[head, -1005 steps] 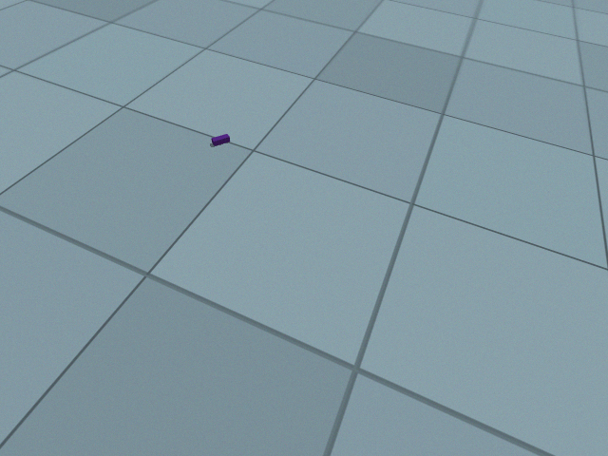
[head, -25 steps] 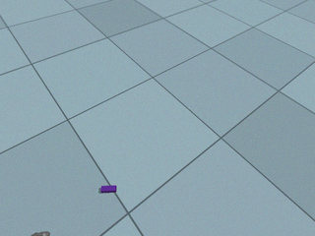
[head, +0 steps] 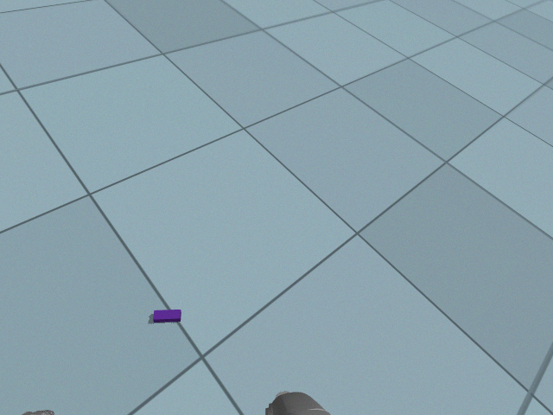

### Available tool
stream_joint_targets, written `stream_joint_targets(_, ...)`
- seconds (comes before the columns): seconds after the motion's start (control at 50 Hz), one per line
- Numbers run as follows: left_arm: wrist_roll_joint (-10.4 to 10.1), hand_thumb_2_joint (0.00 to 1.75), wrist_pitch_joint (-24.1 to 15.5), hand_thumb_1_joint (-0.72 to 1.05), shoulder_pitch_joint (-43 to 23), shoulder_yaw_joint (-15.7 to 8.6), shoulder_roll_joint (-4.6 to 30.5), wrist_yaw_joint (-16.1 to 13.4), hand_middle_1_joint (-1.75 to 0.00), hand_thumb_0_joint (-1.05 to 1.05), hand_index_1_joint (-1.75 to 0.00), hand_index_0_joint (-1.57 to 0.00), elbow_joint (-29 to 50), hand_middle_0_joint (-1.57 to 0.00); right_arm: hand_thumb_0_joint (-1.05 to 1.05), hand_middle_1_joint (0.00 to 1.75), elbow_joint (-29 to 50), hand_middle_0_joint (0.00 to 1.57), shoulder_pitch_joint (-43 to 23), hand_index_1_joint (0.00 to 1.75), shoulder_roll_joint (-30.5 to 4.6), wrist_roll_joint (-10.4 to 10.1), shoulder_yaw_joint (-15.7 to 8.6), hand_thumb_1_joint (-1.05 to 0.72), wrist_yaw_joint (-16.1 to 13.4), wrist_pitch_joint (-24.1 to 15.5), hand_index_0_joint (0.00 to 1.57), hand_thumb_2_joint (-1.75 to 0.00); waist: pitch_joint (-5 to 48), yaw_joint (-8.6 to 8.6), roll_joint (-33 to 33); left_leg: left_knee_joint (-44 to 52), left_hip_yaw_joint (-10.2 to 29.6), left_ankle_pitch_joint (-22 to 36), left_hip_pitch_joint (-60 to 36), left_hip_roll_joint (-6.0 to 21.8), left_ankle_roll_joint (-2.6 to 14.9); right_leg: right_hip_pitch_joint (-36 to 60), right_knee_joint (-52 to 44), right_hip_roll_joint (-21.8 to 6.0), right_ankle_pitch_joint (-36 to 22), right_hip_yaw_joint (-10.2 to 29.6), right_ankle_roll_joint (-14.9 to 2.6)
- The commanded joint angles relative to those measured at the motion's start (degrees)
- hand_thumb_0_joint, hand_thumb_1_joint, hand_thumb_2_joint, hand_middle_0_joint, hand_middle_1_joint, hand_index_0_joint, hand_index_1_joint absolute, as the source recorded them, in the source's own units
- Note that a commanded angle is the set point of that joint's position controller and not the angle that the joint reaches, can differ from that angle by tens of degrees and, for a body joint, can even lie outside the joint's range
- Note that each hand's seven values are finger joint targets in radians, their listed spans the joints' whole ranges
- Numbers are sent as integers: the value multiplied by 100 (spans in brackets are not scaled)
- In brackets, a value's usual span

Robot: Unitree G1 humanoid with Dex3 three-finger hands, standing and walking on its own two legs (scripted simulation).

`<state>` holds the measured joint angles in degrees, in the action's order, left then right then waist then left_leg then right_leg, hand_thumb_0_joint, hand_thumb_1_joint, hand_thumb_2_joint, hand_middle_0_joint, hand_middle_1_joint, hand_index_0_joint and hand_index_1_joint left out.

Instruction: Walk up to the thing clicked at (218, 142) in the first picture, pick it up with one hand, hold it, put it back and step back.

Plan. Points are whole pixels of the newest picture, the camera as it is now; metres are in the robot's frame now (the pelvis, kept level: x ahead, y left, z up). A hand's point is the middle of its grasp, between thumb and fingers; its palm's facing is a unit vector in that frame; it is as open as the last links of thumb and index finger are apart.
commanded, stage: walk up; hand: left
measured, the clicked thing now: (167, 315) +0.50 +0.23 -0.76
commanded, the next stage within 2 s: none
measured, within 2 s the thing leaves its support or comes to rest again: neither
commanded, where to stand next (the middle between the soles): +0.13 -0.01 m, yaw +1 degrees
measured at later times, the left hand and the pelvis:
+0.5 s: hand (99, 406) +0.15 +0.21 -0.12, palm faces -0.01 -0.90 -0.43, open 7.3 cm; pelvis +0.06 -0.05 +0.00, yaw -1 degrees
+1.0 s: hand out of the picture +0.11 +0.26 -0.16, palm faces -0.05 -0.91 -0.41, open 7.3 cm; pelvis +0.03 -0.01 -0.02, yaw -2 degrees
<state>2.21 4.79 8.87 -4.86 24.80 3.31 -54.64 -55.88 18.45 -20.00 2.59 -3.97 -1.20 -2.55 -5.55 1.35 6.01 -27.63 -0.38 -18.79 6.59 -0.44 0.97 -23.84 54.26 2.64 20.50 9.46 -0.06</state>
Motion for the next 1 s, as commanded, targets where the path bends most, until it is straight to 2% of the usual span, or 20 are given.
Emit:
stream_joint_targets(0.0,-87,90,-408,90,-856,-170,1006,-14,-30,0,-30,-20,758,-20,0,30,641,20,224,30,-1819,-19,-481,-90,11,-214,20,-90,-75,403,-1648,1560,1788,-183,-1128,1527,877,-1273,-582,-174,137,-136,78)
stream_joint_targets(0.08,-99,90,-596,90,-474,-174,1002,52,-30,0,-30,-20,637,-20,0,30,883,20,-14,30,-1881,0,-457,-90,179,-136,20,-90,-344,201,-1937,1509,1176,-679,-95,1442,1089,-30,-1615,-397,452,-759,7)
stream_joint_targets(0.12,-98,90,-677,90,-44,-188,909,39,-30,0,-30,-20,552,-20,0,30,970,20,-111,30,-1821,-2,-402,-90,225,-75,20,-90,-117,28,-1828,903,744,564,147,1197,961,783,-2328,-287,352,-1076,-97)
stream_joint_targets(0.16,-109,90,-751,90,962,-253,886,-82,-30,0,-30,-20,221,-20,0,30,1087,20,-167,30,-1539,-103,-270,-90,223,-4,20,-90,415,-443,-1063,-691,182,1898,537,762,636,2297,-3248,-48,-845,-1370,-152)
stream_joint_targets(0.18,-85,90,-780,90,1485,-352,1158,-179,-30,0,-30,-20,108,-20,0,30,1163,20,-70,30,-1243,-210,-157,-90,196,7,20,-90,887,-698,-174,-1908,55,1563,1001,525,418,3131,-3426,-417,-1112,-740,-249)
stream_joint_targets(0.2,-18,90,-832,90,1550,-433,1533,-274,-30,0,-30,-20,177,-20,0,30,1311,20,88,30,-802,-278,5,-90,184,6,20,-90,932,-601,1116,-2983,168,-993,2309,-198,102,3658,-3654,-1753,-1420,1393,-624)
stream_joint_targets(0.22,-79,90,-818,90,1167,-395,1706,-271,-30,0,-30,-20,395,-20,0,30,1218,20,127,30,-1314,-254,-127,-90,105,102,20,-90,758,-534,479,-3370,684,-1459,2455,-215,124,2892,-3940,-2465,-750,2409,-1181)
stream_joint_targets(0.24,-104,90,-791,90,821,-394,1763,-269,-30,0,-30,-20,552,-20,0,30,1128,20,148,30,-1619,-245,-226,-90,63,113,20,-90,346,-424,342,-3738,771,-1555,2280,-14,125,2150,-3927,-2616,-525,2459,-1622)
stream_joint_targets(0.28,-200,90,-825,90,466,-289,1391,-291,-30,0,-30,-20,683,-20,0,30,959,20,224,30,-1646,-280,-263,-90,119,126,20,-90,-156,-224,2,-3683,1098,-990,2317,128,101,1729,-3990,-2020,-589,1231,-1339)
stream_joint_targets(0.36,-192,90,-914,90,345,-132,1043,-416,-30,0,-30,-20,770,-20,0,30,776,20,446,30,-1251,-236,-185,-90,158,302,20,-90,-162,-114,83,-3040,1009,-257,1477,-30,-100,953,-3585,-1502,-3153,-246,-1003)
stream_joint_targets(0.44,-216,90,-772,90,-46,-105,989,-506,-30,0,-30,-20,992,-20,0,30,863,20,214,30,-1198,-254,-198,-90,88,418,20,-90,-216,-80,546,-2865,705,-314,1372,-238,-212,774,-3191,-1657,-5144,-504,-1143)
stream_joint_targets(0.58,-242,90,-481,90,-38,-179,1174,-600,-30,0,-30,-20,1212,-20,0,30,1166,20,-75,30,-1247,-131,-292,-90,52,446,20,-90,750,-115,443,-1023,189,90,1265,-10,43,1788,-1737,-1764,-4900,-323,-1014)
stream_joint_targets(0.6,-299,90,-462,90,-50,-159,1162,-620,-30,0,-30,-20,1191,-20,0,30,1148,20,-52,30,-1243,-97,-309,-90,75,427,20,-90,844,-54,190,-434,91,547,1054,-63,99,1815,-1433,-1693,-4792,-401,-890)
stream_joint_targets(0.64,-402,90,-421,90,98,-81,964,-648,-30,0,-30,-20,1223,-20,0,30,1357,20,-217,30,-1633,-10,-455,-90,105,374,20,-90,1169,6,-949,75,1119,4434,206,738,493,1190,-252,-912,-2882,-804,-322)
stream_joint_targets(0.66,-441,90,-394,90,266,-58,733,-683,-30,0,-30,-20,1203,-20,0,30,1470,20,-402,30,-1824,-3,-500,-90,133,360,20,-90,1283,-81,-1852,-177,2081,6345,-677,1441,969,72,620,-27,748,-903,-138)
stream_joint_targets(0.68,-432,90,-332,90,304,-53,765,-791,-30,0,-30,-20,1151,-20,0,30,1455,20,-311,30,-1993,-81,-543,-90,141,377,20,-90,1570,80,-2108,-194,2337,6524,-634,1895,1627,76,1345,133,2181,-682,-140)
stream_joint_targets(0.76,-395,90,-316,90,260,-101,926,-751,-30,0,-30,-20,908,-20,0,30,1606,20,-818,30,-1384,-125,-372,-90,44,422,20,-90,1248,-88,-1493,-226,1414,4808,-225,1238,1194,-188,1787,109,1433,-170,-144)
stream_joint_targets(0.88,-166,90,-495,90,203,-23,812,-537,-30,0,-30,-20,799,-20,0,30,1388,20,-588,30,-1484,-89,-312,-90,70,273,20,-90,1093,106,-1254,238,1729,1207,-373,1355,1227,265,-824,-270,1000,-604,69)
stream_joint_targets(0.94,-105,90,-592,90,556,-50,747,-494,-30,0,-30,-20,505,-20,0,30,1349,20,-964,30,-1558,-74,-235,-90,135,290,20,-90,673,-152,-1287,220,1619,581,757,1314,1107,1329,-2317,-173,666,-814,-98)
stream_joint_targets(0.98,-26,90,-676,90,664,-57,737,-498,-30,0,-30,-20,337,-20,0,30,1251,20,-1117,30,-1293,-196,-103,-90,141,285,20,-90,514,-321,-989,-147,1333,825,1548,1047,577,2111,-3287,-336,-270,-435,-337)
